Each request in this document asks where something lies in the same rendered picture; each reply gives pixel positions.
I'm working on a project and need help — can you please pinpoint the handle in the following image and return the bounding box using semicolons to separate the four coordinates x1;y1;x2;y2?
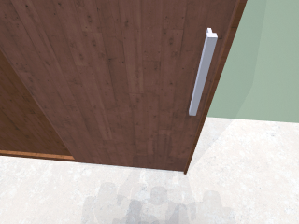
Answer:
189;28;218;116

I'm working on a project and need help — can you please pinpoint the wardrobe door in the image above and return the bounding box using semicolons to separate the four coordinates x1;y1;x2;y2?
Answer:
0;50;72;156
0;0;238;172

